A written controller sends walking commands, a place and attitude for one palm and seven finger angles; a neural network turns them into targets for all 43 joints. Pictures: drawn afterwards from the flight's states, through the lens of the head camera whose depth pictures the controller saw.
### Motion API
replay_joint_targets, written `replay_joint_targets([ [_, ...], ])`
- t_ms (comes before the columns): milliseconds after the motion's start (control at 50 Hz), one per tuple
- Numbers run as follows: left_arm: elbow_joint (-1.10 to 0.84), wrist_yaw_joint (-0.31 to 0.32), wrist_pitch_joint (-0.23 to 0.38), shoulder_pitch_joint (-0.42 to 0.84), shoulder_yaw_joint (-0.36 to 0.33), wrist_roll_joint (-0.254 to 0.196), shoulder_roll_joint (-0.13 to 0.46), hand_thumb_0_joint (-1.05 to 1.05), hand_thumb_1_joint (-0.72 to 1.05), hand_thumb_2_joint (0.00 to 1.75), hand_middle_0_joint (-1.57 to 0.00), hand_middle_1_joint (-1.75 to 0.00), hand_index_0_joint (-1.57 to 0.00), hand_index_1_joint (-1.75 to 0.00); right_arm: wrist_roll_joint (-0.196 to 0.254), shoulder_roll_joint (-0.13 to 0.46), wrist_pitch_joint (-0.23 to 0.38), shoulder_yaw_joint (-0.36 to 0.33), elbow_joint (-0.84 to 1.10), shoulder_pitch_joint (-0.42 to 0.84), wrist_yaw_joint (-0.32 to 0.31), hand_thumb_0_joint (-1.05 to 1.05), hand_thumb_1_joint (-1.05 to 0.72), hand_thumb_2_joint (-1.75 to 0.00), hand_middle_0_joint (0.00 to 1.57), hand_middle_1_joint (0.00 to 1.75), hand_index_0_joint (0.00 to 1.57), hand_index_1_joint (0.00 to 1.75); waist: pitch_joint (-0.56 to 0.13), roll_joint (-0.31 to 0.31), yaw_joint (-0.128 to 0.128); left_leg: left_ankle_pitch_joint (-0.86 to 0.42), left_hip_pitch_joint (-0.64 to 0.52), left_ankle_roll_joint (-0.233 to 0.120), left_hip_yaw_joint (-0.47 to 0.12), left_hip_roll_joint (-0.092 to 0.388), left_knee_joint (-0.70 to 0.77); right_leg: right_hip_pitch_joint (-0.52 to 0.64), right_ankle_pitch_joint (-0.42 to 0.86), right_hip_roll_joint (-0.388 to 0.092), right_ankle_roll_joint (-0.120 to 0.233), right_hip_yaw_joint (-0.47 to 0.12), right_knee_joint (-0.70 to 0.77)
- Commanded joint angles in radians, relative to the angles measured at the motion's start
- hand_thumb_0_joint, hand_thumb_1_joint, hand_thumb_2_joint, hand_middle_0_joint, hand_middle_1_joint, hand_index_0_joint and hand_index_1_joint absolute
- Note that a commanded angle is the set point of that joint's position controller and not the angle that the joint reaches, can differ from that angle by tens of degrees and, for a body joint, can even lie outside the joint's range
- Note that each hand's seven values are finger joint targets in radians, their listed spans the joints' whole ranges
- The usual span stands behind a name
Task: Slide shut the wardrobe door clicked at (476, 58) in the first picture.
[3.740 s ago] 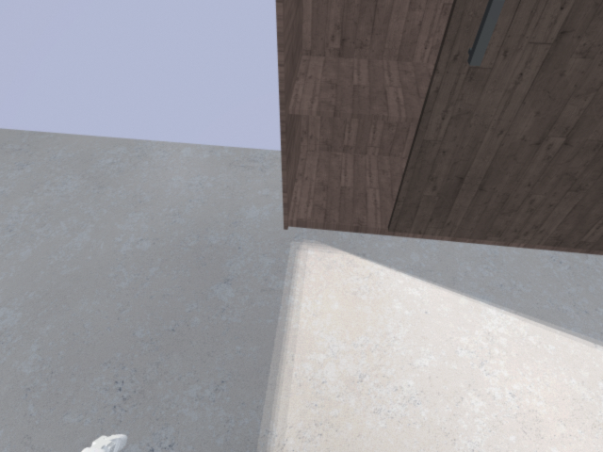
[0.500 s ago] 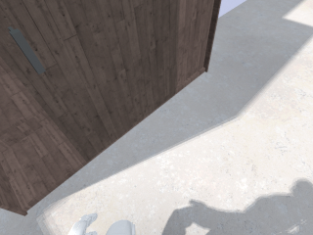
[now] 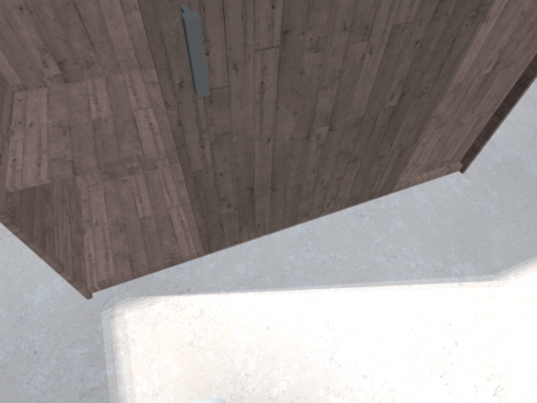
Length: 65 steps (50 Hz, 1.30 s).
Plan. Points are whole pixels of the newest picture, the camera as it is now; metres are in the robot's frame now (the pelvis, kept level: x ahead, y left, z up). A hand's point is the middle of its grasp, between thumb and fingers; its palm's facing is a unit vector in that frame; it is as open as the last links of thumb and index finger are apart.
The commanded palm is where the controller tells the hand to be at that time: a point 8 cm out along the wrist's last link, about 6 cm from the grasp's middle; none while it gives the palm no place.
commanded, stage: turn to face it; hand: right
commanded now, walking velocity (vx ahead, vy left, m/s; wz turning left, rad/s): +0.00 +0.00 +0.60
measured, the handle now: (193, 51) +0.69 +0.22 +0.14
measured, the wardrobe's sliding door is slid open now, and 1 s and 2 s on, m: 0.44 0.44 0.44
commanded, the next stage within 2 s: take the last steps up to it in 0.60 s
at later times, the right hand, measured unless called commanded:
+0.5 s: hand out of the picture +0.16 -0.23 -0.16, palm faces -0.21 +0.96 -0.20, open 7.4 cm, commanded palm none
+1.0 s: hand out of the picture +0.13 -0.16 -0.14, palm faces -0.34 +0.91 -0.23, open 7.3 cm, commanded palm none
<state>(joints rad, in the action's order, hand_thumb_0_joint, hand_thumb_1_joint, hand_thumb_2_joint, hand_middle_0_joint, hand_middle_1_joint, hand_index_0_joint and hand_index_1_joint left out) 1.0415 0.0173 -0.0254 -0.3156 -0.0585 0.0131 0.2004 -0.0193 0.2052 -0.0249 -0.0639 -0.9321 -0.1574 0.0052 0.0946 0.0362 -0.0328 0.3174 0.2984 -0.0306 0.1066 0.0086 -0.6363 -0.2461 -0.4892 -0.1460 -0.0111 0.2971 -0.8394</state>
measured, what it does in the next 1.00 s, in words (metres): steps on the spot, turning left: right foot, then left foot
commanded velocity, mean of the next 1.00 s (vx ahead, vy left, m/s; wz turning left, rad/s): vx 0.09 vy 0.02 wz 0.30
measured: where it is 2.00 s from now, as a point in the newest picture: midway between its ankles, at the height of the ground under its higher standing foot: (248, 402)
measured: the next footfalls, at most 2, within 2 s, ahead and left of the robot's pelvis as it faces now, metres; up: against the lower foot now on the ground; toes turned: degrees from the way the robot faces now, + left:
right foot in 0.36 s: +0.11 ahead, -0.14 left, +0.00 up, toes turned +8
left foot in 0.82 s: -0.01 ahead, +0.07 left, +0.00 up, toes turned +27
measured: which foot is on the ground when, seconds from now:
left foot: down 0.00-0.38, up 0.40-0.80, down 0.82-1.00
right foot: up 0.00-0.34, down 0.36-0.82, up 0.84-1.00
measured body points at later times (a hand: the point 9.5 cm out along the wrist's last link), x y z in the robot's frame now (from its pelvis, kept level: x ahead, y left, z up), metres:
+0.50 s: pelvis +0.03 -0.05 +0.02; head +0.06 -0.08 +0.47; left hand +0.05 +0.21 -0.10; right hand +0.17 -0.29 -0.14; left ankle -0.04 +0.07 -0.64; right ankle +0.07 -0.14 -0.72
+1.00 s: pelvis +0.03 +0.00 +0.02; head +0.02 +0.02 +0.47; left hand -0.09 +0.21 -0.14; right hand +0.15 -0.21 -0.12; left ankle -0.04 +0.05 -0.72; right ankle +0.09 -0.13 -0.65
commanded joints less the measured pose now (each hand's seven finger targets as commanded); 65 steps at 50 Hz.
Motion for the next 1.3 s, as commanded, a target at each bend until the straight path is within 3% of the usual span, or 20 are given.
replay_joint_targets([
  [0,-0.166,0.015,0.016,0.143,-0.013,-0.005,0.089,0.00,0.90,0.90,-0.20,-0.30,-0.20,-0.30,0.012,0.230,0.012,-0.060,0.037,-0.152,-0.033,0.00,-0.90,-0.90,0.20,0.30,0.20,0.30,-0.158,-0.195,0.099,-0.675,-0.292,-0.229,-0.438,0.343,0.257,-0.379,-0.067,0.006,-0.057,-0.286,-0.390],
  [80,-0.124,0.006,-0.007,0.061,-0.017,0.004,0.080,0.00,0.90,0.90,-0.20,-0.30,-0.20,-0.30,0.002,0.193,0.017,-0.045,0.081,-0.010,-0.025,0.00,-0.90,-0.90,0.20,0.30,0.20,0.30,-0.110,-0.135,0.016,-0.513,-0.089,-0.153,-0.294,0.223,0.290,-0.254,0.074,0.019,-0.083,-0.265,-0.257],
  [240,-0.182,0.006,0.011,0.124,-0.015,-0.007,0.092,0.00,0.90,0.90,-0.20,-0.30,-0.20,-0.30,-0.007,0.227,0.004,-0.063,0.093,-0.020,-0.012,0.00,-0.90,-0.90,0.20,0.30,0.20,0.30,-0.136,-0.214,0.045,-0.456,-0.086,-0.150,-0.390,0.177,0.240,-0.142,0.081,0.093,-0.076,-0.240,0.056],
  [300,-0.168,0.015,0.024,0.036,-0.015,-0.010,0.102,0.00,0.90,0.90,-0.20,-0.30,-0.20,-0.30,0.002,0.223,-0.006,-0.063,0.109,0.032,-0.014,0.00,-0.90,-0.90,0.20,0.30,0.20,0.30,-0.153,-0.217,-0.008,-0.443,-0.035,-0.095,-0.407,0.148,0.157,0.025,0.215,0.108,-0.062,-0.229,0.324],
  [320,-0.158,0.018,0.034,0.000,-0.017,-0.008,0.131,0.00,0.90,0.90,-0.20,-0.30,-0.20,-0.30,0.009,0.188,-0.010,-0.055,0.117,0.033,-0.012,0.00,-0.90,-0.90,0.20,0.30,0.20,0.30,-0.169,-0.130,-0.020,-0.356,0.031,-0.049,-0.366,0.088,0.083,0.144,0.298,0.071,-0.048,-0.256,0.454],
  [360,-0.184,0.015,0.033,0.010,-0.038,0.009,0.269,0.00,0.90,0.90,-0.20,-0.30,-0.20,-0.30,0.008,0.107,-0.017,-0.041,0.142,-0.030,-0.004,0.00,-0.90,-0.90,0.20,0.30,0.20,0.30,-0.153,0.310,0.001,0.303,0.268,0.056,-0.143,-0.065,-0.318,0.185,0.448,-0.323,0.125,-0.642,0.583],
  [400,-0.204,0.023,0.035,0.090,-0.014,0.015,0.196,0.00,0.90,0.90,-0.20,-0.30,-0.20,-0.30,-0.005,0.152,-0.024,-0.058,0.108,-0.002,0.003,0.00,-0.90,-0.90,0.20,0.30,0.20,0.30,-0.059,0.175,0.019,0.202,0.230,0.062,-0.194,-0.008,-0.528,-0.005,0.356,-0.246,0.137,-0.551,0.607],
  [460,-0.206,0.025,0.045,0.129,0.002,0.012,0.143,0.00,0.90,0.90,-0.20,-0.30,-0.20,-0.30,-0.002,0.115,-0.028,-0.049,0.070,-0.058,0.016,0.00,-0.90,-0.90,0.20,0.30,0.20,0.30,-0.085,0.118,0.047,0.069,0.223,0.081,-0.148,0.016,-0.562,0.051,0.498,-0.143,0.112,-0.350,0.575],
  [680,-0.081,0.016,0.032,-0.018,-0.029,0.013,0.169,0.00,0.90,0.90,-0.20,-0.30,-0.20,-0.30,0.005,0.045,-0.019,-0.010,0.052,0.001,0.002,0.00,-0.90,-0.90,0.20,0.30,0.20,0.30,-0.141,0.162,-0.016,0.158,0.079,0.064,-0.039,0.025,-0.096,0.200,0.702,-0.195,0.159,-0.287,0.488],
  [740,-0.059,0.008,0.026,-0.015,-0.030,0.011,0.168,0.00,0.90,0.90,-0.20,-0.30,-0.20,-0.30,0.003,0.055,-0.005,-0.011,0.010,-0.076,0.007,0.00,-0.90,-0.90,0.20,0.30,0.20,0.30,-0.158,0.104,0.017,0.023,-0.116,0.038,-0.004,0.000,0.142,0.081,0.359,-0.182,0.107,-0.274,0.452],
  [760,-0.060,0.005,0.026,-0.001,-0.027,0.008,0.150,0.00,0.90,0.90,-0.20,-0.30,-0.20,-0.30,-0.001,0.076,0.001,-0.019,-0.008,-0.127,0.008,0.00,-0.90,-0.90,0.20,0.30,0.20,0.30,-0.150,0.038,0.046,-0.020,-0.238,0.022,-0.033,0.022,0.265,-0.030,0.177,-0.147,0.064,-0.241,0.395],
  [780,-0.073,-0.001,0.025,0.008,-0.013,-0.002,0.084,0.00,0.90,0.90,-0.20,-0.30,-0.20,-0.30,-0.011,0.156,0.013,-0.033,-0.026,-0.174,-0.001,0.00,-0.90,-0.90,0.20,0.30,0.20,0.30,-0.132,-0.200,0.073,0.140,-0.376,-0.054,-0.272,0.213,0.402,-0.258,-0.034,-0.042,-0.005,-0.117,0.187],
  [800,-0.122,-0.009,0.022,0.108,0.001,0.005,0.057,0.00,0.90,0.90,-0.20,-0.30,-0.20,-0.30,-0.003,0.221,0.012,-0.043,-0.037,-0.221,-0.012,0.00,-0.90,-0.90,0.20,0.30,0.20,0.30,-0.058,-0.328,0.124,0.248,-0.315,-0.154,-0.511,0.375,0.507,-0.422,-0.158,0.044,-0.035,-0.138,-0.029],
  [840,-0.116,-0.017,0.015,0.163,-0.011,0.014,0.091,0.00,0.90,0.90,-0.20,-0.30,-0.20,-0.30,0.001,0.156,0.026,-0.034,-0.056,-0.211,-0.025,0.00,-0.90,-0.90,0.20,0.30,0.20,0.30,0.024,-0.273,0.103,0.343,-0.184,-0.169,-0.503,0.331,0.541,-0.450,-0.003,0.027,-0.009,-0.255,-0.197],
  [880,-0.062,-0.027,0.021,0.078,-0.018,0.022,0.077,0.00,0.90,0.90,-0.20,-0.30,-0.20,-0.30,0.001,0.097,0.049,-0.014,-0.045,-0.131,-0.025,0.00,-0.90,-0.90,0.20,0.30,0.20,0.30,0.044,-0.152,0.031,0.145,-0.143,-0.143,-0.328,0.261,0.499,-0.405,0.141,0.005,-0.025,-0.253,-0.223],
  [920,-0.036,-0.029,0.023,0.035,-0.016,0.023,0.050,0.00,0.90,0.90,-0.20,-0.30,-0.20,-0.30,0.002,0.072,0.068,-0.007,-0.053,-0.145,-0.022,0.00,-0.90,-0.90,0.20,0.30,0.20,0.30,0.021,-0.144,0.019,-0.015,-0.138,-0.131,-0.243,0.221,0.479,-0.351,0.198,0.009,-0.039,-0.234,-0.200],
  [1160,-0.071,-0.034,0.059,0.186,0.000,0.008,0.014,0.00,0.90,0.90,-0.20,-0.30,-0.20,-0.30,-0.009,0.081,0.089,-0.001,-0.173,-0.290,-0.025,0.00,-0.90,-0.90,0.20,0.30,0.20,0.30,0.033,-0.138,0.059,-0.305,-0.236,-0.167,-0.253,0.250,0.404,-0.279,0.165,0.038,-0.001,-0.206,0.107],
  [1220,-0.022,-0.019,0.075,0.059,0.003,0.012,0.019,0.00,0.90,0.90,-0.20,-0.30,-0.20,-0.30,0.001,0.072,0.084,0.000,-0.190,-0.269,-0.023,0.00,-0.90,-0.90,0.20,0.30,0.20,0.30,0.000,-0.104,-0.007,-0.415,-0.153,-0.116,-0.185,0.181,0.241,-0.004,0.271,0.100,0.018,-0.149,0.307],
  [1240,0.017,-0.009,0.082,-0.052,-0.004,0.015,0.057,0.00,0.90,0.90,-0.20,-0.30,-0.20,-0.30,0.004,0.049,0.081,0.004,-0.191,-0.272,-0.021,0.00,-0.90,-0.90,0.20,0.30,0.20,0.30,-0.053,-0.029,-0.047,-0.411,-0.068,-0.087,-0.148,0.128,0.067,0.181,0.306,0.083,0.036,-0.191,0.365],
  [1280,0.044,0.006,0.079,-0.224,-0.030,0.019,0.206,0.00,0.90,0.90,-0.20,-0.30,-0.20,-0.30,0.008,-0.009,0.081,0.013,-0.145,-0.295,-0.013,0.00,-0.90,-0.90,0.20,0.30,0.20,0.30,-0.181,0.287,-0.069,0.257,0.224,-0.015,-0.036,-0.038,-0.420,0.382,0.321,-0.313,0.191,-0.698,0.573],
])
